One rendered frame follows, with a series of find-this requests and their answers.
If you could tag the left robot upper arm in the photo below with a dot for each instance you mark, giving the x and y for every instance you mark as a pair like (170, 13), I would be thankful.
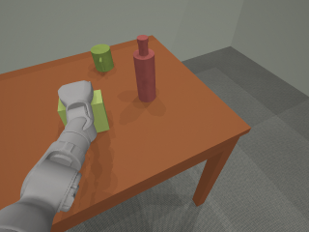
(51, 189)

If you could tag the table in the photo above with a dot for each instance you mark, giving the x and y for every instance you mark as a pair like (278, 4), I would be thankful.
(147, 142)

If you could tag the robot left forearm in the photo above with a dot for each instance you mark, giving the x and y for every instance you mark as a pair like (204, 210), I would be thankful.
(74, 141)

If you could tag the sponge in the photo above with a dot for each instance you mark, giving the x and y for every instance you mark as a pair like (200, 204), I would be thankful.
(99, 112)

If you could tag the left robot hand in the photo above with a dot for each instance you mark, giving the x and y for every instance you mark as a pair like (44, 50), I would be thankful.
(76, 91)

